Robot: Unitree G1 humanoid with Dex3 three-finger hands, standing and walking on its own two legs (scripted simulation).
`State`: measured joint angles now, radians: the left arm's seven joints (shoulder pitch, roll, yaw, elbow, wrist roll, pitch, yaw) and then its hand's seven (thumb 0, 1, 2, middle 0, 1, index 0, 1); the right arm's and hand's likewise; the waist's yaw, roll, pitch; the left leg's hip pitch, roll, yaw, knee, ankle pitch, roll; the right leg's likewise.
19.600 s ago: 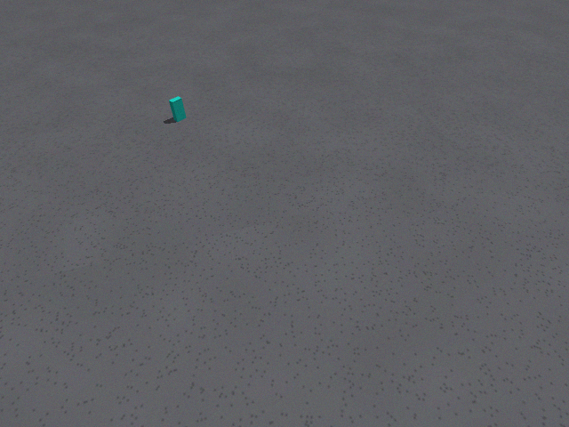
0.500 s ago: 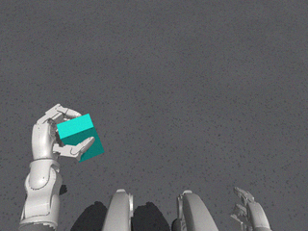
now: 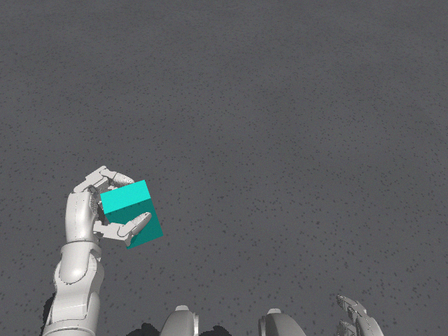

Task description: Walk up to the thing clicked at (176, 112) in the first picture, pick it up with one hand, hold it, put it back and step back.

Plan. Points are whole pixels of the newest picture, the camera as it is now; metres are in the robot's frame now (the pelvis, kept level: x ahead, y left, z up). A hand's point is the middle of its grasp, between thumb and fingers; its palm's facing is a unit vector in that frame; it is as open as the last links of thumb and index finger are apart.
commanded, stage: lift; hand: left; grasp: from the side
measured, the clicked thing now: (135, 217) +0.34 +0.17 +0.00
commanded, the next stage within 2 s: hold in 0.58 s
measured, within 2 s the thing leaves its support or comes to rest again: neither
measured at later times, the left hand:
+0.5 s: hand (131, 190) +0.35 +0.17 +0.08, palm faces +0.11 -0.99 +0.00, open 8.6 cm
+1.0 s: hand (131, 183) +0.35 +0.16 +0.10, palm faces +0.12 -0.99 +0.01, open 8.6 cm
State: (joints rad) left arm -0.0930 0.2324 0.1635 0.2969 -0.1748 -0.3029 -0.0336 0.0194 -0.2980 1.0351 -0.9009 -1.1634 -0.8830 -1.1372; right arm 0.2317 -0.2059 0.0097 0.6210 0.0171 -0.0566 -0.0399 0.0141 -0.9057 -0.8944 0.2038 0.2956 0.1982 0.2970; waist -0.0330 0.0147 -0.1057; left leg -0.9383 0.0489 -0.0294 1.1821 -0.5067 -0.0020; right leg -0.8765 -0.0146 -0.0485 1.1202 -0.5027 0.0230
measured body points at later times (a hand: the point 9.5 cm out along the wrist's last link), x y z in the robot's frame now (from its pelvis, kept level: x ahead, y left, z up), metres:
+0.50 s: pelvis +0.02 -0.01 +0.03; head +0.08 +0.00 +0.48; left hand +0.34 +0.22 +0.08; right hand +0.15 -0.26 -0.07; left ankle +0.04 +0.11 -0.65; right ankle +0.03 -0.14 -0.65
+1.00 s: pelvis +0.02 -0.01 +0.05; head +0.07 +0.00 +0.49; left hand +0.34 +0.22 +0.10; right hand +0.16 -0.26 -0.06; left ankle +0.04 +0.11 -0.65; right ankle +0.03 -0.14 -0.65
